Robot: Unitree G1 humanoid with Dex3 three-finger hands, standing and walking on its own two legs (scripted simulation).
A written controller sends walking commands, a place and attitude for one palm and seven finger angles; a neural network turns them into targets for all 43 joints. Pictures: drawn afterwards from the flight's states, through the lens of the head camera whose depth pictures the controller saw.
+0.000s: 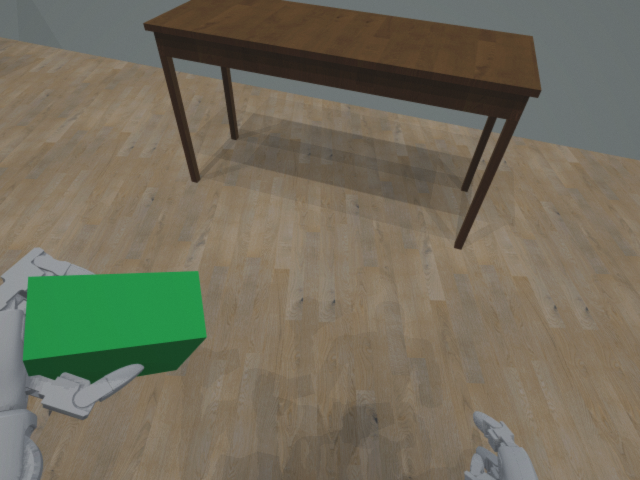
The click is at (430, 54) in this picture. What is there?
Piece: table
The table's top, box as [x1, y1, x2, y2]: [143, 0, 540, 97]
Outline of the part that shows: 143,23 145,29 175,35 537,97 540,92 540,84 532,36 283,0 190,0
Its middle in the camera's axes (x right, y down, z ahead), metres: +0.08 -0.78 +1.47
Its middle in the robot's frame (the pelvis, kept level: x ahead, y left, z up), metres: +1.63 +0.00 -0.04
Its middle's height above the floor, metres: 0.73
